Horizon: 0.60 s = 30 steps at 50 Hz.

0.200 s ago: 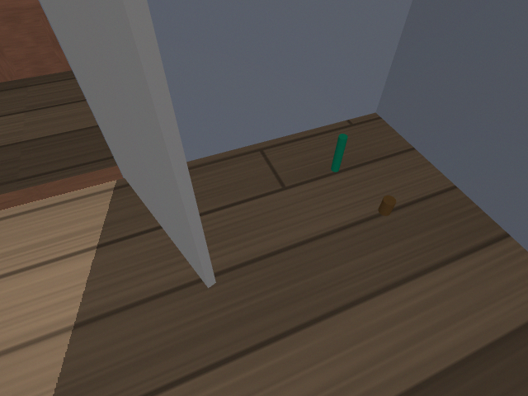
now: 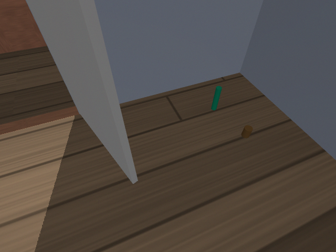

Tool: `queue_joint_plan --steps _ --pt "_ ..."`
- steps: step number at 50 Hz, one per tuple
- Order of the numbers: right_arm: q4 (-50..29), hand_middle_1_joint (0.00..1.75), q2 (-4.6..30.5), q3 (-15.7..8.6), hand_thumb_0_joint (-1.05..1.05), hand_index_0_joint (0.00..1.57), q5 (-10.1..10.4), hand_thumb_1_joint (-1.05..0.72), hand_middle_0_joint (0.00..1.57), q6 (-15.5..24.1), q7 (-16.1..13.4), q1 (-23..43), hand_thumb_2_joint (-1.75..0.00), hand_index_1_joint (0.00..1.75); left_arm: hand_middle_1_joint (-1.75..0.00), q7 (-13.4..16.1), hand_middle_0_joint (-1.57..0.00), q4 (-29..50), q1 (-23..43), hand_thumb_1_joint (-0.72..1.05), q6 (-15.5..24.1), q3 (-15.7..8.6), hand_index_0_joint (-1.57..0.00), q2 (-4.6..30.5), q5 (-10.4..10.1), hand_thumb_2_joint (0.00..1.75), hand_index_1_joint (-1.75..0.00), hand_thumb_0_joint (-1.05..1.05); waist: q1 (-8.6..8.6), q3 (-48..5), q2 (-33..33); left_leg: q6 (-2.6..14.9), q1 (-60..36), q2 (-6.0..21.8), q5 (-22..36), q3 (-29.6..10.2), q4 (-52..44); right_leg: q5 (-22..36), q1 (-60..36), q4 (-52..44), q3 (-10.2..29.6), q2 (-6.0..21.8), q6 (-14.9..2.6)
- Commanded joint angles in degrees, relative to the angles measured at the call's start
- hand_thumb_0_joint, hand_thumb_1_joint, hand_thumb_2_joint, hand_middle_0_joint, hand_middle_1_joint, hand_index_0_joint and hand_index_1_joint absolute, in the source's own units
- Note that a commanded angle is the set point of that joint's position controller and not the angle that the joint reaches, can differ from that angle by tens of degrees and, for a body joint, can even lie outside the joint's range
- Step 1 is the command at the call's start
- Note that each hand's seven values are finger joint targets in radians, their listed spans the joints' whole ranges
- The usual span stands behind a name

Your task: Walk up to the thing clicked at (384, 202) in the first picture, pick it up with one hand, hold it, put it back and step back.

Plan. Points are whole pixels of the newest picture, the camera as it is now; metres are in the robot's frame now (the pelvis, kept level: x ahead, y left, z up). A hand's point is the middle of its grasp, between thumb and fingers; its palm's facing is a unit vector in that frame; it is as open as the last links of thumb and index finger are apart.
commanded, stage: stand
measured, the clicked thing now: (246, 131) +1.06 -0.59 -0.74
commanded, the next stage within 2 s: walk up in 0.92 s
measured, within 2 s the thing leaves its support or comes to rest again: neither
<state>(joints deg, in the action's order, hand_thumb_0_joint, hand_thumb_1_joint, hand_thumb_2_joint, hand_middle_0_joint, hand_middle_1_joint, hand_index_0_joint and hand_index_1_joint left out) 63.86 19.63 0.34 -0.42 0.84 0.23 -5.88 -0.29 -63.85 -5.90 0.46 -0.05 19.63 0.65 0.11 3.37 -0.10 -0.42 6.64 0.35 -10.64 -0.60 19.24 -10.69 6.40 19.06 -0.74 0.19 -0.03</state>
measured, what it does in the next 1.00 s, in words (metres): stands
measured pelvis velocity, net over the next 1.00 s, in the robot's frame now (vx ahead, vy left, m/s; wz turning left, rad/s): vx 0.00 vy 0.01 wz -0.08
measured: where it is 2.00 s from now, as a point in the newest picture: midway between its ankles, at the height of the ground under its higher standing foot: outside the picture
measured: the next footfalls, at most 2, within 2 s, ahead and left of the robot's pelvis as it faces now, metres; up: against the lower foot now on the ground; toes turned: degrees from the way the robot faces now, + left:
right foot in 1.68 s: -0.04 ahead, -0.05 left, +0.00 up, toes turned -45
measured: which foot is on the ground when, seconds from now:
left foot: down 0.00-1.00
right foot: down 0.00-1.00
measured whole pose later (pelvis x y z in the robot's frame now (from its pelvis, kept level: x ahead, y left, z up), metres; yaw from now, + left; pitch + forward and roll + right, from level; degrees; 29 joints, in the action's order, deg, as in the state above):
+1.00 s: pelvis +0.00 +0.01 +0.00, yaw -4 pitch -1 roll +0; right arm 60.6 21.3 -1.7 -0.8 -0.5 1.1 -4.3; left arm -0.4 -59.4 -9.3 -0.1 -1.0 19.9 1.1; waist 1.6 4.3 0.8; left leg 0.4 11.7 0.6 -17.9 0.4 30.0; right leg -11.7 10.3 23.0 3.3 -1.2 -0.2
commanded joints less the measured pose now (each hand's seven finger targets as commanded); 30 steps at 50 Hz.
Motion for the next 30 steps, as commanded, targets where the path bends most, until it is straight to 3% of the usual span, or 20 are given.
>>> queue_joint_plan --steps 1,8,23,30 --pt "-3.66 0.3 12.17 -2.34 0.0 0.2 -0.01 -0.9 0.2 0.98 -0.77 2.08 -0.9 0.3 -0.3 0.79 -0.2 3.15 2.0 0.9 1.46 -2.34 -0.2 11.96 0.09 0.9 -0.3 0.0 0.02 -4.28 0.08 1.91 -0.08 6.61 5.78 -5.37 -2.82 5.49 -0.41 -3.39 5.48 7.04 -1.46" --pt "-3.65 0.3 12.07 -2.24 0.0 0.2 -0.04 -0.9 0.2 1.07 -0.77 1.89 -0.9 0.3 -0.3 0.81 -0.2 3.2 1.71 0.9 1.62 -2.35 -0.2 12.0 -0.04 0.9 -0.3 0.0 0.06 -4.96 0.4 1.86 -0.9 6.65 8.41 -5.26 -2.51 8.6 -1.08 -3.04 5.48 7.23 -1.45" --pt "-3.49 0.3 12.31 -2.26 0.0 0.2 0.01 -0.9 0.2 0.92 -0.79 1.75 -0.9 0.3 -0.3 0.85 -0.2 3.15 1.57 0.9 1.48 -2.26 -0.2 12.16 -0.08 0.9 -0.3 0.0 0.04 -4.57 0.73 1.64 -0.78 6.75 7.87 -5.41 -2.88 7.17 -0.99 -3.31 5.37 7.17 -1.59" --pt "-3.41 0.3 12.14 -2.14 0.0 0.2 0.05 -0.9 0.2 0.91 -0.88 1.38 -0.9 0.3 -0.3 0.92 -0.2 3.24 1.84 0.9 1.6 -2.23 -0.2 12.35 -0.17 0.9 -0.3 0.0 -0.12 -4.64 0.49 1.66 -1.11 6.76 10.06 -5.23 -2.68 10.18 -1.5 -2.99 5.33 7.27 -1.49"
